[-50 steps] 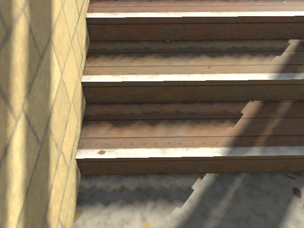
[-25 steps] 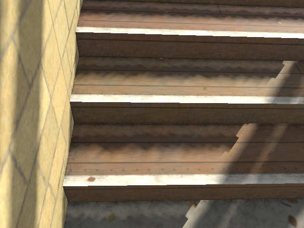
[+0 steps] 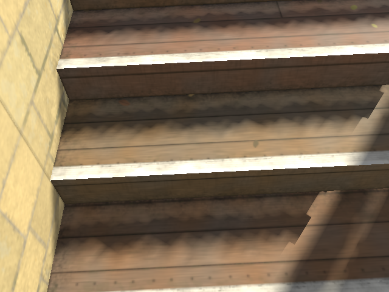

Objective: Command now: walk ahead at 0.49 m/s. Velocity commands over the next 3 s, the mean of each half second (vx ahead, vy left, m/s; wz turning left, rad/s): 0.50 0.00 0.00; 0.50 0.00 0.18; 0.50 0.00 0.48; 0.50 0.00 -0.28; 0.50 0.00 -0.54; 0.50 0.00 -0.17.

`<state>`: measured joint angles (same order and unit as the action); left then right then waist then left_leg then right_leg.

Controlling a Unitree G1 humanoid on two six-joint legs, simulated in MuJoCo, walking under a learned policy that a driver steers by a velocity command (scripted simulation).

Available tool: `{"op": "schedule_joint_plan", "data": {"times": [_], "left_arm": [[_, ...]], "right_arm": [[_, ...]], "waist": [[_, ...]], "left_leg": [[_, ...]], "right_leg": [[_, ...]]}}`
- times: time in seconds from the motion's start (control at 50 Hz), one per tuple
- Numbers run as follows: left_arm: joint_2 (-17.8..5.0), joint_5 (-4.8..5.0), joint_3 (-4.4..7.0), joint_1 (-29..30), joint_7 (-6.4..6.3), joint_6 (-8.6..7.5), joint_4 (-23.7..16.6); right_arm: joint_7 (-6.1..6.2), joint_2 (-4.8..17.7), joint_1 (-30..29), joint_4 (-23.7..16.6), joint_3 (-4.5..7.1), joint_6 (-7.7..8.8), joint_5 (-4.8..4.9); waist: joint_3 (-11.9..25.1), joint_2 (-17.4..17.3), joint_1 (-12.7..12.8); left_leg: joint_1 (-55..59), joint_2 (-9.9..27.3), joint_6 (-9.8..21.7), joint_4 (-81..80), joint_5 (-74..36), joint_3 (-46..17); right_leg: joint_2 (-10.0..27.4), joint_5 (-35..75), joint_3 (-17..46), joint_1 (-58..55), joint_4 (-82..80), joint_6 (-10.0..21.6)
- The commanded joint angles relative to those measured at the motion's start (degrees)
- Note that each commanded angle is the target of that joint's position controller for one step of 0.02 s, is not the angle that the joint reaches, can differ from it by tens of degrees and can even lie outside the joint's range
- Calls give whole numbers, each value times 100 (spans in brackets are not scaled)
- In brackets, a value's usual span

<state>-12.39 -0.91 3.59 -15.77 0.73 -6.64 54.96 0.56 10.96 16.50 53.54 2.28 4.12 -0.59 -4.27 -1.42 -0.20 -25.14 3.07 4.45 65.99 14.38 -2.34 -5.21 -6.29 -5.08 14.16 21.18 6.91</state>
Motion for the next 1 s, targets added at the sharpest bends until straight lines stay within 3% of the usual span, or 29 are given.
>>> {"op": "schedule_joint_plan", "data": {"times": [0.02, 0.1, 0.14, 0.18, 0.22, 0.26, 0.3, 0.38, 0.42, 0.44, 0.46, 0.48, 0.5, 0.52, 0.54, 0.56, 0.58, 0.6, 0.62, 0.64, 0.68, 0.72, 0.76, 0.8, 0.86, 0.9, 0.94, 0.98, 1.0], "left_arm": [[-487, 86, 62, -392, -29, -241, -117], [-562, 177, 16, -867, -78, -163, 55], [-437, 62, -26, -1270, -113, -47, 212], [-443, -41, -64, -1944, -167, -14, 496], [-774, -62, 0, -2459, -160, 48, 736], [-528, -128, -163, -2414, -144, 115, 821], [-347, -166, -331, -2317, -117, 117, 885], [-302, -33, -522, -2392, -220, 135, 1181], [-482, 180, -494, -1907, -325, 235, 970], [-613, 236, -478, -1809, -348, 176, 782], [-1104, 155, -360, -1575, -357, 82, 699], [-1302, 185, -262, -1495, -397, 17, 727], [-1476, 276, -159, -1260, -408, -25, 680], [-712, 312, -203, -1453, -208, -85, 430], [-1228, -22, -32, -969, -38, -111, 135], [-805, -188, -109, -560, 70, -43, -397], [-460, -299, -185, -235, 71, 68, -559], [-87, -260, -257, -119, 31, 195, -653], [95, -232, -306, -216, 0, 313, -717], [292, -141, -376, -231, -51, 385, -808], [476, -1, -455, 4, -164, 406, -1096], [385, -135, -521, 90, -106, 385, -1294], [327, -199, -476, 479, -21, 422, -1292], [436, -172, -517, 937, -36, 436, -1442], [587, -164, -569, 2156, -89, 375, -2067], [803, -128, -689, 3043, -78, 309, -2521], [772, -113, -758, 3440, -30, 302, -2912], [786, -129, -797, 3249, 22, 433, -2949], [849, 39, -783, 2755, 40, 444, -2879]], "right_arm": [[-36, 153, 762, -29, 34, -174, -83], [-63, 341, -413, -340, -3, -150, -77], [-75, 305, -516, -323, -52, -155, -62], [-7, 253, -483, -222, -50, -219, -88], [94, 262, -1038, -533, -27, -246, -164], [79, -33, -1641, -851, -173, -176, -144], [39, -149, -2180, -1235, -343, -132, -138], [32, -334, -2995, -2077, -705, -211, -63], [-21, -155, -2500, -2127, -799, -340, 23], [-31, -16, -1993, -1917, -775, -315, 109], [43, 270, -974, -1640, -633, -327, 117], [90, 427, 184, -1252, -524, -330, 143], [70, 826, 1281, -864, -317, -245, 66], [106, 1556, 1790, -494, -58, -233, -134], [202, 1356, 1150, -491, -6, -376, -127], [202, 1054, 312, -478, -12, -334, 4], [185, 558, 163, -271, -69, -271, -17], [207, 125, 111, -95, -146, -206, -115], [232, -279, 165, 118, -226, -132, -198], [200, -334, 391, 293, -235, 2, -230], [90, -190, 721, 625, -218, 267, -88], [18, 101, 632, 591, -169, 332, 50], [15, -43, 1124, 569, -245, 352, 72], [81, 106, 1756, 717, -220, 394, 9], [38, 354, 2198, 765, -98, 382, -121], [74, 221, 2431, 794, -121, 345, -167], [166, 168, 2554, 847, -105, 254, -113], [256, 204, 2427, 741, -56, 118, 7], [245, 367, 1991, 442, -28, 130, -27]], "waist": [[419, 380, -192], [92, 564, 109], [263, 652, 200], [326, 839, 231], [-6, 263, 293], [-338, -10, 266], [-668, -195, 233], [-936, 200, 302], [-340, -49, 70], [184, 277, -96], [846, 1004, -628], [1637, 1792, -1078], [2107, 1649, -1686], [2581, -828, -1432], [3131, -618, -989], [2106, 39, -410], [1030, 947, -216], [283, 1451, 23], [88, 1324, 215], [56, 995, 276], [117, 426, 357], [80, 346, 508], [265, 342, 128], [406, -251, -165], [369, -230, -391], [-17, -407, -640], [-52, -448, -679], [388, -219, -669], [464, -474, -366]], "left_leg": [[-354, 96, -73, -371, -297, -141], [-838, -36, -204, -1478, -1066, 203], [-1264, -24, -178, -1158, -1167, 355], [-2623, -110, -102, 856, -448, 519], [-5155, -82, -25, 3497, 635, 216], [-6512, -204, 126, 5153, 1317, 162], [-6696, -284, 174, 5191, 1510, 478], [-5614, -361, 115, 3958, 1885, 1463], [-2146, -523, 252, 1362, 1181, 1831], [-792, -897, 280, 671, 640, 1987], [119, -1028, 319, 278, 365, 1690], [718, -1065, 396, -254, 328, 1300], [1601, -865, 776, -1003, 328, 474], [3001, 1139, 2084, -2789, -1213, -3240], [2561, 1272, 2251, -4096, -1309, -5248], [1724, 1135, 1972, -4175, 305, -4707], [964, 1084, 1640, -4220, 1326, -4074], [175, 940, 1309, -4180, 1539, -3328], [-387, 749, 1150, -4208, 1266, -2755], [-418, 667, 1129, -4401, 1119, -2341], [-94, 542, 1046, -4654, 617, -1766], [-58, 250, 871, -4889, 447, -1090], [630, 191, 970, -4870, -359, -1238], [1245, 340, 1135, -4772, -1518, -1394], [2343, 543, 1142, -4697, -913, -1787], [2597, 605, 1076, -4935, -1053, -1923], [2440, 507, 1000, -5386, -1406, -1800], [1910, 509, 1030, -6245, -2964, -1315], [1735, 541, 979, -6123, -4127, -1025]], "right_leg": [[1541, 1440, 1437, -674, -1274, -14], [1280, 2234, 1003, -827, -1341, -213], [1382, 2502, 1071, -1331, -1115, -151], [1712, 3427, 1653, -2378, -640, 77], [2201, 2505, 2220, -3324, -433, 593], [2018, 1012, 2172, -3104, -252, 732], [1642, 254, 1988, -2221, -420, 527], [1278, 2149, 1377, -847, -1283, -81], [1247, 5701, 506, 101, -1794, -276], [1364, 8458, 516, 95, -1131, -285], [1602, 9738, 600, -306, -112, -365], [1781, 10466, 673, -1118, 971, -328], [1607, 10172, 530, -1011, 3002, -431], [-36, 2388, 481, 1030, 6818, -797], [-526, -153, 1370, 1186, 8302, -549], [-200, -101, 1594, 1755, 8421, -368], [16, -262, 1459, 2332, 8193, -212], [233, -220, 1435, 2599, 7815, -98], [281, -228, 1396, 2637, 7999, -70], [266, -474, 1353, 2938, 8279, -18], [191, -730, 1488, 3829, 8945, 175], [695, -318, 995, 4001, 7534, 74], [803, 13, 336, 4695, 7904, -168], [789, -324, 82, 5442, 8749, -273], [996, -1408, 170, 7007, 9596, -154], [991, -1925, -4, 7682, 9472, -132], [1047, -2065, -50, 7122, 8198, -175], [894, -1674, -364, 4756, 6380, -191], [766, -1775, -438, 3656, 5399, -126]]}}
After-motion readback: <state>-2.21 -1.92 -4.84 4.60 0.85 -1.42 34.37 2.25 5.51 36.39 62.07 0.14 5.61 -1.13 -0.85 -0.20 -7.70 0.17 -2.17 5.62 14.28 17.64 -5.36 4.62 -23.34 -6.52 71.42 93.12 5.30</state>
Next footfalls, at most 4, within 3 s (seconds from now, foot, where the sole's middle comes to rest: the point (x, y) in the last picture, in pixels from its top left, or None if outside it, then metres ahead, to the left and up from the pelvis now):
0.50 left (211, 259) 0.51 0.00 -0.63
1.06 right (257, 132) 0.89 -0.17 -0.48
1.66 left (148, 43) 1.19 0.20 -0.33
2.26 right None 1.58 0.09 -0.18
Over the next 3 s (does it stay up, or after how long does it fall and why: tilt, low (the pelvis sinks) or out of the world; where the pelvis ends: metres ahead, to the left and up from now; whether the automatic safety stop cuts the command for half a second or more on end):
stays up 1.88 0.14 0.71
